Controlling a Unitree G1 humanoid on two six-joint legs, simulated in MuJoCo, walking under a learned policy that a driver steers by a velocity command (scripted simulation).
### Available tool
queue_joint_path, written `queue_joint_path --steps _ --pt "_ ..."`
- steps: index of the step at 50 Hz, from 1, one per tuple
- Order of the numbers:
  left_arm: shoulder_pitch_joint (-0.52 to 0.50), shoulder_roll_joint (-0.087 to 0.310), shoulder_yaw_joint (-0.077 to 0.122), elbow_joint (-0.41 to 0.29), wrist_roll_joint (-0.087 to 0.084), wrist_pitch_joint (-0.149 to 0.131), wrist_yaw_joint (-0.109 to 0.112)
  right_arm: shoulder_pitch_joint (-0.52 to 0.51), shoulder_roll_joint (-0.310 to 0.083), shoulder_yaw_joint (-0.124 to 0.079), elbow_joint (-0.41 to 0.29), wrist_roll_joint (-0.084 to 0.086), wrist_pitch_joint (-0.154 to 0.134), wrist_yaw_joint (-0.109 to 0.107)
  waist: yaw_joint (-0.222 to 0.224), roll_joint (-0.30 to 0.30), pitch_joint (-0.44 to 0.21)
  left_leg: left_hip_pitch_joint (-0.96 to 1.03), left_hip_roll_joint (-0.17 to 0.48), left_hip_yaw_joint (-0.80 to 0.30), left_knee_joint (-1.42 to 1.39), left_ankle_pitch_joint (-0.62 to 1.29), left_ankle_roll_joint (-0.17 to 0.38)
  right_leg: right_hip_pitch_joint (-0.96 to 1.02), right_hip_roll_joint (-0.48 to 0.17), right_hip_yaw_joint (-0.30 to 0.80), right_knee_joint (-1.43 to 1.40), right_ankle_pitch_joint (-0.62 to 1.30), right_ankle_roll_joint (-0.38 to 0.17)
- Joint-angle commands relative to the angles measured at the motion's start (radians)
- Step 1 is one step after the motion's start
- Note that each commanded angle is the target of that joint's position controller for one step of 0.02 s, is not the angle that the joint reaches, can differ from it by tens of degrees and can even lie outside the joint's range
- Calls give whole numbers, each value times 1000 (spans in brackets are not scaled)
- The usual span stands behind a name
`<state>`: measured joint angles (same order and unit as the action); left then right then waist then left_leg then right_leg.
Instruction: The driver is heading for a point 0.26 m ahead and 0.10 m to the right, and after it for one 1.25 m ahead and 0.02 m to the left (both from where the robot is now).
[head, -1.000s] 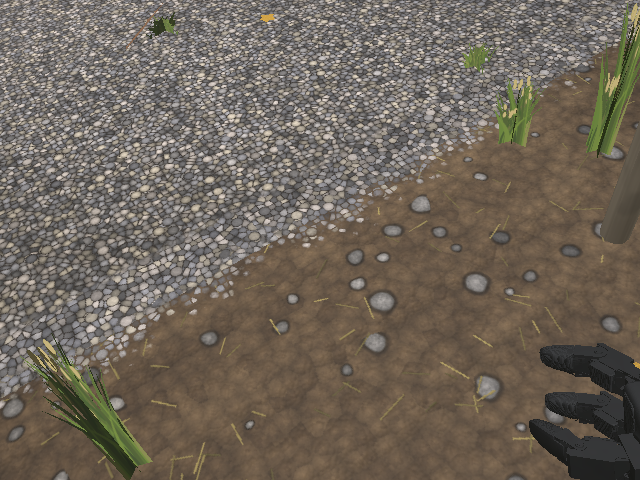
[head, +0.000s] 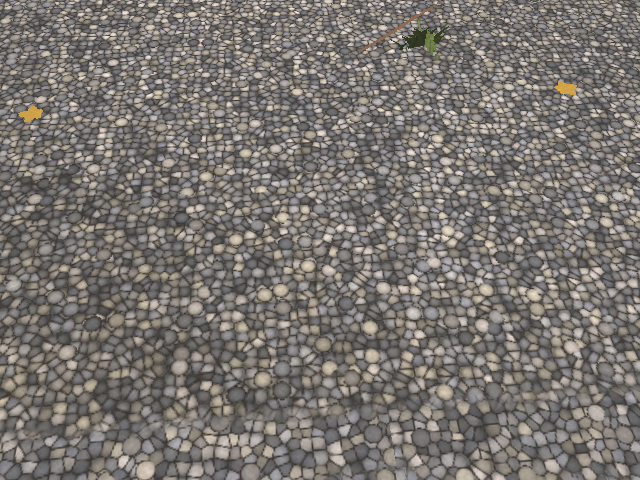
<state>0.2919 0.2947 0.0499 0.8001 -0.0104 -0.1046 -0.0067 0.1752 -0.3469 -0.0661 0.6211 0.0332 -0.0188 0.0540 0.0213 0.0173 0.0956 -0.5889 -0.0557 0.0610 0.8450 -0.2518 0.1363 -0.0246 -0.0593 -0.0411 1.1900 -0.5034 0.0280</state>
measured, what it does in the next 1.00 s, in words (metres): walks ahead: right foot, then left foot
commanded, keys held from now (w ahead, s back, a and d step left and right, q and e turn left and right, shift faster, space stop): w+q+shift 0.02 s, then w+e+shift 0.28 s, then w+shift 0.70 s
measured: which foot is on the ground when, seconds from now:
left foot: down 0.00-0.46, up 0.48-0.92, down 0.94-1.00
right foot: up 0.00-0.42, down 0.44-0.96, up 0.98-1.00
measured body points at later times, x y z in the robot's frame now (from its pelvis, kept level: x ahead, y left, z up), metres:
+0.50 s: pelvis +0.47 -0.04 +0.01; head +0.50 -0.03 +0.46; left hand +0.67 +0.21 -0.07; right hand +0.48 -0.31 -0.12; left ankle +0.19 +0.06 -0.58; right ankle +0.61 -0.09 -0.69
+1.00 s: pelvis +0.95 -0.03 +0.02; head +0.99 -0.03 +0.47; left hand +0.95 +0.24 -0.11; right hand +1.16 -0.28 -0.04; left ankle +1.09 +0.05 -0.69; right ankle +0.68 -0.11 -0.59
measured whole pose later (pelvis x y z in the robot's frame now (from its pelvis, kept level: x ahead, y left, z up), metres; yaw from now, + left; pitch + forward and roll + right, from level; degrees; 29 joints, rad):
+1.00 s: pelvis +0.95 -0.03 +0.02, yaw -6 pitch +2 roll +2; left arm 0.45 0.27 0.01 0.90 -0.01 -0.07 -0.01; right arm 0.04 -0.25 -0.01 0.62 0.01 -0.12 0.03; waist 0.03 -0.03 0.04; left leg -0.54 -0.05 0.07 0.60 -0.10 0.06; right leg -0.05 0.06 0.09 1.03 -0.42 -0.08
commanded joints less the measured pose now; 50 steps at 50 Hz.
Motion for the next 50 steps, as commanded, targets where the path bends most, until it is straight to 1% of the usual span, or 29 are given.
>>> queue_joint_path --steps 1,2,4,5,8,11,13,16,19,21,22,23,24,25,26,27,29,30,32,33,35,38,41,44,46,47,48,49,50 --pt "-154 166 9 -225 -34 -84 7 284 -192 -58 -21 -16 -45 -3 -122 48 -224 812 283 -900 -620 -380 221 -792 55 173 266 106 -78" --pt "-136 134 -1 -195 -16 -80 18 216 -154 -45 -21 -25 -63 -1 -63 -99 -173 665 273 -812 -607 -268 195 -721 2 179 193 165 -73" --pt "-35 122 1 -148 -8 -44 13 115 -86 -20 -36 -54 -77 -12 8 -65 -145 481 226 -620 -580 -45 177 -592 -69 187 104 226 -53" --pt "-27 111 2 -137 -8 -25 12 105 -52 -8 -22 -48 -77 -16 15 -48 -109 421 211 -540 -608 -19 167 -589 -93 167 66 236 -45" --pt "-149 58 -20 -176 1 6 9 177 -29 8 36 -34 -88 -35 -32 -12 -2 344 167 -324 -644 228 126 -673 -120 110 -90 370 -19" --pt "-263 37 -29 -189 -6 -2 -11 207 -27 16 64 -42 -95 -54 -90 -30 10 371 101 -129 -695 312 30 -652 -70 40 -343 685 -28" --pt "-326 19 -37 -206 -17 -16 -33 238 -47 12 88 -38 -108 -62 -125 -13 41 371 131 -72 -747 365 -9 -581 -32 21 -488 822 -40" --pt "-393 44 -22 -233 -33 -28 -62 285 -59 10 140 -39 -98 -65 -129 -2 61 559 171 -32 -755 486 -51 -610 34 -3 -641 831 -81" --pt "-360 82 0 -259 -30 -25 -75 288 -110 -1 168 -56 -68 -79 -57 67 -27 779 227 -31 -589 1093 -70 -567 138 -75 -668 634 -125" --pt "-84 153 34 -203 -46 3 -53 233 -141 -9 170 -97 -43 -90 105 138 -171 830 260 -44 -288 1450 -56 -347 165 -69 -604 504 -159" --pt "191 182 48 -138 -42 22 -31 110 -164 -14 143 -95 -30 -89 261 120 -256 678 248 -13 29 1419 -56 -59 100 6 -646 540 -193" --pt "317 238 50 -93 -30 37 -17 168 -33 21 114 -115 -40 -75 203 -204 -379 265 93 -33 507 374 -69 354 -37 226 -477 378 -253" --pt "308 197 45 -96 1 12 -28 361 58 61 118 -15 -82 -43 92 -390 -562 -63 -61 -219 731 -302 -82 593 -262 877 -733 -154 -443" --pt "262 106 35 -104 13 11 -15 196 -65 39 107 24 -107 -31 164 -188 -428 -126 11 -230 708 -192 -26 481 -231 882 -897 -302 -363" --pt "177 108 28 -113 21 2 -16 77 -73 39 52 38 -119 -28 119 -65 -259 -149 49 -217 649 -129 -9 292 -228 787 -941 -208 -328" --pt "117 98 22 -114 25 -9 -28 18 -43 46 44 16 -125 -34 71 103 -146 -115 82 -207 567 -92 -5 103 -193 707 -975 -61 -305" --pt "25 45 2 -116 40 -21 -40 72 -13 45 67 -4 -107 -38 -33 68 -72 -37 148 -209 478 -25 -22 -110 -99 519 -1003 113 -294" --pt "7 43 0 -112 25 -21 -42 112 -3 46 76 -8 -94 -42 -62 13 -61 -40 173 -194 448 -14 -41 -155 -90 465 -1018 151 -301" --pt "27 42 -5 -87 3 -25 -41 90 14 53 67 -25 -72 -53 -69 -1 -21 -83 213 -159 379 19 -80 -236 -57 368 -1038 250 -292" --pt "39 77 3 -79 4 -30 -34 39 17 59 42 -32 -72 -57 -55 -18 13 -113 226 -147 308 83 -103 -277 -57 347 -1065 289 -297" --pt "88 70 0 -62 1 -35 -21 -92 10 62 -4 -44 -84 -57 0 -21 52 -129 215 -101 118 246 -133 -293 -8 238 -1080 447 -273" --pt "184 76 -3 -29 -16 -40 -8 -220 51 73 -42 -39 -109 -37 69 -18 35 26 155 -38 -149 523 -133 -292 8 158 -1110 549 -227" --pt "258 77 -6 23 -18 -17 -5 -327 35 59 -86 -15 -122 -14 101 -43 40 11 95 -16 -334 533 -109 -69 -35 151 -1097 670 -195" --pt "251 125 2 48 4 14 12 -289 -20 30 -107 -7 -125 -3 23 -120 -39 34 14 13 -379 358 -61 184 -105 150 -931 1179 -165" --pt "189 169 11 50 48 41 17 -29 -93 -4 -61 15 -104 -21 -146 -201 -209 281 -4 4 -330 251 -13 227 -133 141 -624 1519 -157" --pt "83 164 6 17 57 50 20 252 -118 -14 8 11 -86 -38 -292 -186 -341 638 96 -79 -280 233 23 10 -115 122 -320 1413 -142" --pt "261 -14 -36 -8 35 27 6 356 -199 -38 43 -37 -91 -32 -165 162 -541 1158 380 -606 -257 -141 220 -514 80 127 176 599 -76" --pt "256 7 -51 10 -4 -4 -9 423 -117 -28 71 -25 -95 -28 -209 254 -667 1251 417 -925 -462 -422 218 -659 137 237 269 59 -98" --pt "86 103 -21 -44 -57 -17 -8 352 -52 -12 83 -30 -90 -41 -214 217 -432 1117 379 -786 -517 -410 156 -779 66 207 297 83 -122"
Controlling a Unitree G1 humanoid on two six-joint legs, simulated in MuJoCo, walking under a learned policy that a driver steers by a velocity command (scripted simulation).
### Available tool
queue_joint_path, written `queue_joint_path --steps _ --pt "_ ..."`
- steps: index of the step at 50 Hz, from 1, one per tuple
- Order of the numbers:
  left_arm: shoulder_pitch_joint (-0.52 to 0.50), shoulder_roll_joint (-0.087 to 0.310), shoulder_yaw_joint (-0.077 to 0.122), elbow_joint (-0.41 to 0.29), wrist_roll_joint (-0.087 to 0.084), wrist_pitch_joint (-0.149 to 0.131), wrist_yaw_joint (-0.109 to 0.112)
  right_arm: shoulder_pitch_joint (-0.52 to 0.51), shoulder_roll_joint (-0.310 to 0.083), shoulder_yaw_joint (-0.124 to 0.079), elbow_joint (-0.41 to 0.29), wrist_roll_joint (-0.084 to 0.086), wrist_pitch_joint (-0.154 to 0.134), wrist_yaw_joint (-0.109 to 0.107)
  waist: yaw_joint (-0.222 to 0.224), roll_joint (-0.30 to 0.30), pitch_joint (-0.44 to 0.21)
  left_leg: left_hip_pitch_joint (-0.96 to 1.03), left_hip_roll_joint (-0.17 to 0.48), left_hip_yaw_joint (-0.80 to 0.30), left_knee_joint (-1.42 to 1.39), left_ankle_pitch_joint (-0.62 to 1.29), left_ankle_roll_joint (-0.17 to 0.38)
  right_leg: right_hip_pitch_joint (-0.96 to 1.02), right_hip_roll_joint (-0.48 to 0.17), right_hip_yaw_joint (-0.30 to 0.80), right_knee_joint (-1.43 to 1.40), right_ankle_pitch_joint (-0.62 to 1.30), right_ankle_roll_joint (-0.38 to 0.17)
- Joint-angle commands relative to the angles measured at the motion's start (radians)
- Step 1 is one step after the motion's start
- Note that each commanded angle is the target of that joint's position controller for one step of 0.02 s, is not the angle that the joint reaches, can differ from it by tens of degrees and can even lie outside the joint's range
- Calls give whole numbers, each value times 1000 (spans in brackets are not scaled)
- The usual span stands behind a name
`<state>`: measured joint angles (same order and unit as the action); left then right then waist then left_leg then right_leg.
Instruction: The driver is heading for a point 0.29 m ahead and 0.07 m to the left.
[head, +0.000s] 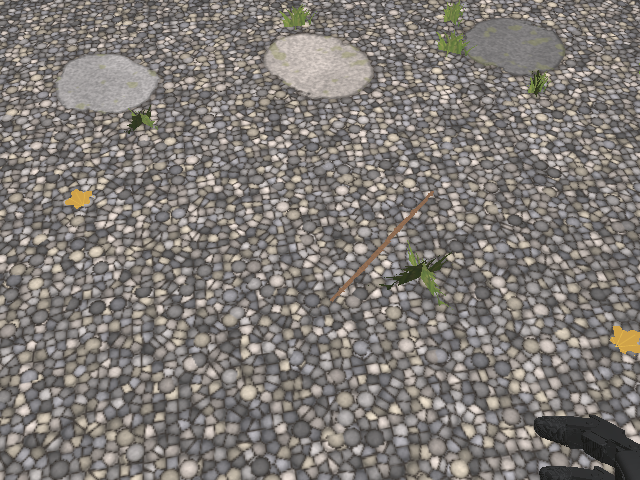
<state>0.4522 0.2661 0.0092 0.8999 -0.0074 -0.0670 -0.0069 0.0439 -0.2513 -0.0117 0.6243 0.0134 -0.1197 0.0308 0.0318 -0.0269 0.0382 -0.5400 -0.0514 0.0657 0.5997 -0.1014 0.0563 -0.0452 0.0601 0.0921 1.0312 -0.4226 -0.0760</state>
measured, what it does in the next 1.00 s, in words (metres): walks ahead: right foot, then left foot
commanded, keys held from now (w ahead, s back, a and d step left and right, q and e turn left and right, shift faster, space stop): w+shift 0.06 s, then shift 0.94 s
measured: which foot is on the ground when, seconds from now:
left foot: down 0.00-0.36, up 0.38-0.68, down 0.70-1.00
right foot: up 0.00-0.34, down 0.36-1.00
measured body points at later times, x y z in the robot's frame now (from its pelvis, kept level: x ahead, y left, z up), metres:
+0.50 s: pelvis +0.37 -0.03 +0.01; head +0.41 -0.03 +0.46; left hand +0.54 +0.22 -0.09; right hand +0.45 -0.29 -0.12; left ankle +0.26 +0.11 -0.63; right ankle +0.51 -0.11 -0.71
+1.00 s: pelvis +0.45 +0.01 +0.03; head +0.46 +0.01 +0.48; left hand +0.53 +0.26 -0.11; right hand +0.52 -0.24 -0.11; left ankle +0.45 +0.13 -0.71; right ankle +0.51 -0.11 -0.71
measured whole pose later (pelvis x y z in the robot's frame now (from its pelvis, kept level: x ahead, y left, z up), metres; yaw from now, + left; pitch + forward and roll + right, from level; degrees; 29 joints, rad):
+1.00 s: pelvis +0.45 +0.01 +0.03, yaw +1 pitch +0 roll +0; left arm 0.20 0.23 0.03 0.94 0.02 0.00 0.02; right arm 0.25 -0.21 -0.02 0.93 -0.01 -0.02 -0.04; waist 0.01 0.00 0.01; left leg -0.24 0.00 -0.03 0.52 -0.28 -0.01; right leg -0.31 0.03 0.04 0.49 -0.17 -0.01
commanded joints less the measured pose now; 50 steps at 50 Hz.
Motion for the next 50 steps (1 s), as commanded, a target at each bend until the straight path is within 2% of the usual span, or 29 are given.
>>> queue_joint_path --steps 1,2,3,4,6,8,10,13,15,17,18,19,20,21,22,23,24,25,27,29,32,34,35,36,37,39,41,44,50 --pt "-178 129 12 -186 -57 -68 -8 412 -136 -61 81 -17 11 -17 -194 117 -221 867 345 -654 -307 -409 215 -765 -93 47 409 46 -29" --pt "-240 101 10 -201 -35 -77 -11 361 -122 -55 88 -32 7 -10 -147 10 -104 673 310 -570 -344 -281 214 -746 -116 29 353 77 -29" --pt "-216 85 12 -200 -26 -70 -16 320 -87 -44 89 -48 0 -3 -79 14 -63 538 276 -495 -375 -214 212 -682 -154 34 306 113 -26" --pt "-187 70 12 -187 -24 -54 -17 268 -53 -32 89 -48 -1 4 -31 27 -21 440 258 -441 -405 -77 215 -642 -171 26 290 118 -10" --pt "-152 54 8 -179 -12 -29 -10 212 -63 -30 99 -14 -8 7 30 50 31 303 253 -311 -418 331 211 -596 -195 3 172 82 45" --pt "-231 39 -2 -218 13 -36 -4 190 -105 -36 110 -14 -18 -5 30 54 71 161 173 -145 -426 584 169 -525 -162 -68 -44 234 86" --pt "-316 14 -13 -228 27 -61 -24 265 -135 -47 131 -5 -23 -21 -29 47 27 130 94 -59 -412 510 133 -359 -96 -131 -336 563 88" --pt "-431 50 4 -271 23 -67 -41 374 -181 -58 184 13 -11 -36 -71 87 1 305 148 -116 -413 359 101 -322 -54 -92 -546 781 59" --pt "-400 102 26 -262 28 -62 -41 382 -182 -62 200 0 16 -45 -39 109 -34 429 171 -139 -319 377 70 -296 -37 -70 -574 737 37" --pt "-186 145 52 -189 35 -63 -39 320 -193 -65 186 -11 47 -49 84 99 -127 469 147 -112 -61 525 18 -117 -19 -80 -573 711 16" --pt "-88 192 61 -163 43 -59 -31 319 -176 -59 161 -23 54 -50 113 14 -217 391 89 -85 189 341 -29 52 -134 -6 -527 1062 -12" --pt "-100 213 45 -179 83 -54 -26 563 -5 -10 191 -21 58 -36 -6 -279 -393 85 -56 -98 669 -466 -105 383 -447 357 -447 1470 -248" --pt "-67 128 32 -169 53 -49 -40 683 -35 -1 254 -1 60 -23 12 -243 -585 51 -53 -273 802 -578 -108 451 -470 525 -476 1402 -317" --pt "-149 108 30 -191 26 -38 -43 576 -117 -21 239 10 68 -21 20 -135 -498 13 6 -270 812 -554 -109 347 -429 428 -504 1264 -288" --pt "-230 92 26 -196 10 -28 -38 432 -163 -34 196 1 77 -34 13 -23 -372 -4 51 -220 731 -495 -111 185 -377 341 -538 1130 -242" --pt "-269 67 15 -185 16 -17 -30 270 -171 -42 160 -19 92 -52 23 58 -229 4 60 -160 629 -447 -109 -12 -307 273 -625 996 -183" --pt "-301 82 17 -178 34 -16 -24 319 -136 -37 156 -14 110 -58 -45 -46 -211 54 97 -188 591 -398 -116 -103 -330 283 -633 968 -216" --pt "-318 82 21 -176 41 -9 -22 347 -114 -30 166 -18 125 -63 -58 -77 -191 111 102 -171 506 -395 -126 -181 -306 256 -661 962 -211" --pt "-336 82 25 -164 48 1 -17 365 -67 -23 189 -13 129 -70 -84 -57 -207 209 92 -134 323 -397 -132 -253 -250 154 -673 948 -176" --pt "-327 102 33 -151 39 10 -8 336 -61 -22 196 -18 133 -73 -74 -46 -253 296 95 -125 208 -253 -127 -279 -259 136 -694 868 -172" --pt "-358 112 37 -138 28 27 0 284 -71 -30 203 -25 156 -68 -78 -62 -193 401 84 -108 72 -94 -92 -402 -230 128 -767 275 -129" --pt "-351 88 30 -124 24 36 2 245 -75 -34 194 -48 159 -68 -78 -72 -110 434 75 -96 -27 -88 -54 -483 -187 136 -797 -83 -66" --pt "-322 65 22 -108 26 37 3 233 -85 -34 184 -58 156 -69 -77 -54 -74 437 111 -132 -100 -94 -30 -502 -165 129 -787 -168 -23" --pt "-286 65 24 -98 29 36 3 223 -133 -40 172 -57 151 -74 -50 12 -41 399 177 -192 -169 -160 2 -497 -120 91 -729 -170 16" --pt "-261 69 33 -95 19 41 12 201 -169 -54 191 -47 144 -72 -9 138 -13 219 172 -206 -221 -380 23 -385 -59 -1 -678 -58 43" --pt "-273 56 34 -81 28 49 25 159 -87 -33 197 -49 117 -67 2 161 -8 84 155 -210 -301 -476 -9 -209 -50 -30 -596 121 65" --pt "-241 55 37 -56 36 58 31 135 -83 -32 202 -41 98 -65 16 147 -8 84 142 -196 -291 -405 -32 -167 -63 -24 -597 177 57" --pt "-257 67 42 -38 26 57 29 186 -88 -34 228 -29 89 -69 -12 57 -11 171 117 -165 -236 -281 -35 -217 -80 -1 -627 155 34" --pt "-268 56 41 4 19 53 30 226 -79 -33 271 -22 85 -71 -28 25 -65 248 107 -144 -191 -91 -25 -169 -80 -9 -599 318 39"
